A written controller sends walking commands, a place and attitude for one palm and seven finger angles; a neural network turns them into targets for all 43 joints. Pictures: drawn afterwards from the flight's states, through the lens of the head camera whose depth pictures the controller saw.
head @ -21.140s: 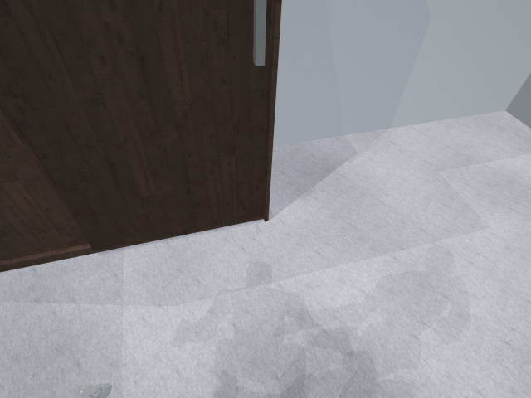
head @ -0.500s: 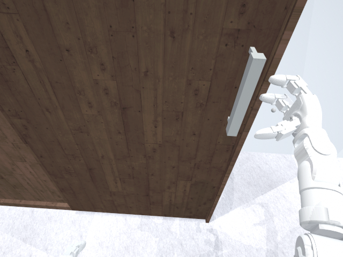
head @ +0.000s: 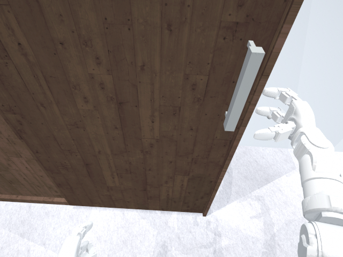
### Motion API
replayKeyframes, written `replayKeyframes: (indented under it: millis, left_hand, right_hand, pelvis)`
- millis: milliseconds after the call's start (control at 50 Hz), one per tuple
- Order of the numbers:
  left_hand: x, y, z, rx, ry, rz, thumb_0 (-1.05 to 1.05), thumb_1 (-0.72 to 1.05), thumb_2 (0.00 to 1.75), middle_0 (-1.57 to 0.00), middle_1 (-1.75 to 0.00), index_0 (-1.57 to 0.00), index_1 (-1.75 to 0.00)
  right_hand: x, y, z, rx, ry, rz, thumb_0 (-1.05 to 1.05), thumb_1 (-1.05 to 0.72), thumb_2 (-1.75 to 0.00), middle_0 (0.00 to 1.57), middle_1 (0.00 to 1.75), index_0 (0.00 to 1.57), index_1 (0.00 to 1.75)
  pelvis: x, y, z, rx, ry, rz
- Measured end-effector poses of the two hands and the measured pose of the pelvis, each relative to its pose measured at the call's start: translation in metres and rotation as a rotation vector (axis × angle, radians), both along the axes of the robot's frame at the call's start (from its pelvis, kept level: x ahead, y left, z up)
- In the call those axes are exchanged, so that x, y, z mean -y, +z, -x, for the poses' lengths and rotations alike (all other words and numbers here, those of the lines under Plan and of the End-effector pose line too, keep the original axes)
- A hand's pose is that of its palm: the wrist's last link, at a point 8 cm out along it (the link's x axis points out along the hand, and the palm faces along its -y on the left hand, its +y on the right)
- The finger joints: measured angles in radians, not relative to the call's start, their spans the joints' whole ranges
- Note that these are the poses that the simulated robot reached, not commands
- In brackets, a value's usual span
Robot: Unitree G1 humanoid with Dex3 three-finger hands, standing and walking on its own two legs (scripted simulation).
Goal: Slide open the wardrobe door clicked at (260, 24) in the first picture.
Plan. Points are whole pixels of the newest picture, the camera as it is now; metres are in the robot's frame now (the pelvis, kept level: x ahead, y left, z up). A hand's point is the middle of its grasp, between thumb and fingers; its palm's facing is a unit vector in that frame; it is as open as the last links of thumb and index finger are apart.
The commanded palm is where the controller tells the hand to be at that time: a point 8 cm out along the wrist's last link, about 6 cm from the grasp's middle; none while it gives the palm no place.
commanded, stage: move the hooked fingers beside the handle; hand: right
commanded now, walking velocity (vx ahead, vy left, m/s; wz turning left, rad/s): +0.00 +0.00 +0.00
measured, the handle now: (238, 89) +0.48 -0.12 +0.17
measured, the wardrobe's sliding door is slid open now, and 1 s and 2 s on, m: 0.00 0.00 0.00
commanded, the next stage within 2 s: feel for the door with the fingertips in 0.40 s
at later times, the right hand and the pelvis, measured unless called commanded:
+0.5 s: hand (271, 104) +0.40 -0.17 +0.20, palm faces -0.03 +1.00 +0.00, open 14.0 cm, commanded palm +0.39 -0.23 +0.17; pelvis +0.01 +0.00 +0.00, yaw +0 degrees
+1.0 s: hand (250, 107) +0.42 -0.14 +0.16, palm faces -0.02 +1.00 +0.02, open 14.0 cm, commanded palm +0.40 -0.21 +0.17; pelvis +0.01 +0.00 +0.00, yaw +1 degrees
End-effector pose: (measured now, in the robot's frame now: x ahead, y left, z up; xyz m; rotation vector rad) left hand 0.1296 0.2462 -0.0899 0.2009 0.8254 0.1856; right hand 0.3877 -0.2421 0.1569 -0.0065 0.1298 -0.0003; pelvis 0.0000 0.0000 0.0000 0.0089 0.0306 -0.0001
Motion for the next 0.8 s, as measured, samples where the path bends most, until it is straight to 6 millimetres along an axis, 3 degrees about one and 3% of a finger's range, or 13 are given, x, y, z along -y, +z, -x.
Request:
replayKeyframes:
  millis: [40,160,200,280,340,440,500,600,660,800]
  left_hand:
    - [-0.001,-0.002,0.004,-0.011,0.003,-0.003,0.01,0.90,0.90,-0.20,-0.30,-0.20,-0.29]
    - [0.000,-0.004,0.012,-0.032,0.010,-0.004,0.01,0.90,0.90,-0.20,-0.30,-0.20,-0.29]
    - [0.000,-0.005,0.013,-0.040,0.018,-0.001,0.01,0.90,0.90,-0.20,-0.30,-0.20,-0.29]
    - [-0.002,-0.005,0.016,-0.046,0.036,0.005,0.01,0.90,0.90,-0.20,-0.30,-0.20,-0.29]
    - [-0.003,-0.005,0.019,-0.046,0.047,0.004,0.01,0.90,0.90,-0.20,-0.30,-0.20,-0.29]
    - [-0.004,-0.004,0.018,-0.050,0.030,-0.011,0.01,0.90,0.90,-0.20,-0.30,-0.20,-0.29]
    - [-0.004,-0.004,0.014,-0.046,0.022,-0.012,0.01,0.90,0.90,-0.20,-0.30,-0.20,-0.29]
    - [-0.003,-0.003,0.005,-0.028,0.018,-0.004,0.01,0.90,0.90,-0.20,-0.30,-0.20,-0.29]
    - [-0.003,-0.001,0.002,-0.010,0.022,0.001,0.01,0.90,0.90,-0.20,-0.30,-0.20,-0.29]
    - [0.001,-0.002,0.001,-0.019,0.001,0.000,0.01,0.90,0.90,-0.20,-0.30,-0.20,-0.29]
  right_hand:
    - [-0.005,0.001,0.003,0.065,0.013,-0.002,-0.01,0.50,-0.30,0.29,1.20,0.29,1.20]
    - [-0.022,0.035,0.004,0.257,0.050,-0.024,-0.01,0.50,-0.30,0.29,1.20,0.30,1.20]
    - [-0.020,0.033,-0.002,0.197,0.042,-0.030,-0.01,0.50,-0.30,0.30,1.20,0.30,1.20]
    - [-0.009,0.006,-0.010,0.015,0.001,-0.018,-0.01,0.50,-0.30,0.30,1.20,0.30,1.20]
    - [-0.002,-0.005,-0.005,0.014,-0.026,-0.009,-0.01,0.50,-0.30,0.30,1.20,0.30,1.20]
    - [-0.007,0.022,0.006,0.226,-0.002,-0.001,-0.01,0.50,-0.30,0.29,1.20,0.29,1.20]
    - [-0.013,0.036,0.004,0.247,0.032,-0.008,-0.01,0.50,-0.30,0.29,1.20,0.29,1.20]
    - [-0.016,0.013,-0.008,0.039,0.037,-0.029,-0.01,0.50,-0.30,0.30,1.20,0.30,1.20]
    - [-0.018,-0.001,-0.006,0.006,0.017,-0.018,-0.01,0.50,-0.30,0.29,1.20,0.30,1.20]
    - [-0.039,0.017,-0.004,0.191,0.038,-0.036,-0.01,0.50,-0.30,0.29,1.20,0.30,1.20]
  pelvis:
    - [0.001,0.000,-0.001,-0.001,0.004,0.001]
    - [0.002,0.000,-0.007,0.013,0.010,0.004]
    - [0.002,0.000,-0.007,0.015,0.009,0.004]
    - [0.002,0.000,-0.006,0.006,0.014,0.003]
    - [0.002,0.001,-0.005,0.000,0.022,0.004]
    - [0.002,0.001,-0.007,0.010,0.017,0.004]
    - [0.001,0.001,-0.008,0.015,0.008,0.002]
    - [0.001,0.000,-0.006,0.006,0.003,0.002]
    - [0.002,0.001,-0.005,0.000,0.009,0.003]
    - [0.000,0.000,-0.007,0.007,0.007,0.004]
